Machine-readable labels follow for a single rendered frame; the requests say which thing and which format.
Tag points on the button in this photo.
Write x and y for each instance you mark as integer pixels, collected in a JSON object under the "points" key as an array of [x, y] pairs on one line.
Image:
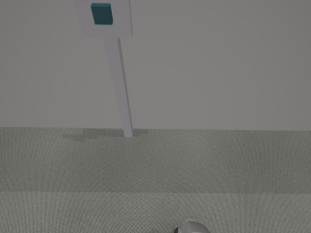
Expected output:
{"points": [[102, 13]]}

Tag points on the right robot thigh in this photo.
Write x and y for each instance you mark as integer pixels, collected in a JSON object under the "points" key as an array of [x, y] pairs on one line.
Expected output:
{"points": [[192, 227]]}

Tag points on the panel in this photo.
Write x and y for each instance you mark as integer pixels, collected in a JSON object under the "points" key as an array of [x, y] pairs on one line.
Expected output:
{"points": [[111, 34]]}

